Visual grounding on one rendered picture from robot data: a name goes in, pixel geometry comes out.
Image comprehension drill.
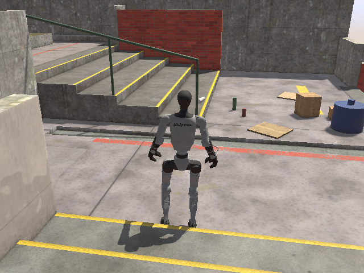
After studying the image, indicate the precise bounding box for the right robot forearm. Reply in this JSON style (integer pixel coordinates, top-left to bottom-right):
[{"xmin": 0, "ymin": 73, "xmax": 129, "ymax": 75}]
[{"xmin": 205, "ymin": 139, "xmax": 216, "ymax": 159}]

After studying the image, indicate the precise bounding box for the right robot hand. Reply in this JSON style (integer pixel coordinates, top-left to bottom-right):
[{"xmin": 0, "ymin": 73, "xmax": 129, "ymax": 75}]
[{"xmin": 205, "ymin": 156, "xmax": 218, "ymax": 168}]

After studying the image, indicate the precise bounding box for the robot right upper arm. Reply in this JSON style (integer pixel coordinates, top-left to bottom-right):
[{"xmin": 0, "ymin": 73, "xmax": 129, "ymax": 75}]
[{"xmin": 196, "ymin": 115, "xmax": 210, "ymax": 147}]

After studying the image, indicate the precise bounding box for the robot left foot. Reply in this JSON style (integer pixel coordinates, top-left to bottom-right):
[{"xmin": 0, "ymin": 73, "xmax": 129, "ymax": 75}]
[{"xmin": 161, "ymin": 217, "xmax": 169, "ymax": 225}]

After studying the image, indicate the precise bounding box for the robot left shin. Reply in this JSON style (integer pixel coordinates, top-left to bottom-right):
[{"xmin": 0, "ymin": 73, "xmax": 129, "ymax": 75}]
[{"xmin": 162, "ymin": 185, "xmax": 170, "ymax": 224}]

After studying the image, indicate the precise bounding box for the robot left upper arm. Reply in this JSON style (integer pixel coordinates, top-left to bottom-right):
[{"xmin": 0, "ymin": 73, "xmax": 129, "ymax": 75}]
[{"xmin": 155, "ymin": 114, "xmax": 172, "ymax": 145}]

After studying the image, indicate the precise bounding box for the left robot forearm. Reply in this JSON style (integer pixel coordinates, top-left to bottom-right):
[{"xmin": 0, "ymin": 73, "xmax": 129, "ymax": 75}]
[{"xmin": 150, "ymin": 137, "xmax": 160, "ymax": 154}]

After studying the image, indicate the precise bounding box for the left robot hand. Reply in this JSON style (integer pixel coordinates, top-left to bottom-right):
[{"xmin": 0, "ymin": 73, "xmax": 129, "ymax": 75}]
[{"xmin": 148, "ymin": 151, "xmax": 161, "ymax": 162}]

